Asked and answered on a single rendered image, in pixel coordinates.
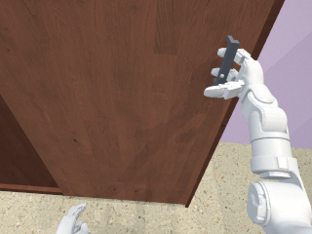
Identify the handle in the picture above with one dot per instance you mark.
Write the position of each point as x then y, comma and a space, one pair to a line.
227, 61

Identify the right robot forearm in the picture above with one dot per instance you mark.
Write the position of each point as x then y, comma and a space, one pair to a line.
269, 137

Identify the wardrobe door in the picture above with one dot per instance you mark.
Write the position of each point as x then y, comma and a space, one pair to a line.
110, 93
20, 163

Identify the robot left hand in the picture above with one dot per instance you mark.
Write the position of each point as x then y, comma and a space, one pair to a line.
68, 224

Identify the robot right upper arm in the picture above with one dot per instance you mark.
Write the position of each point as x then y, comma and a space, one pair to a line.
279, 207

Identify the robot right hand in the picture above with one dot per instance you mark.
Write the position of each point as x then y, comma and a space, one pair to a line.
249, 73

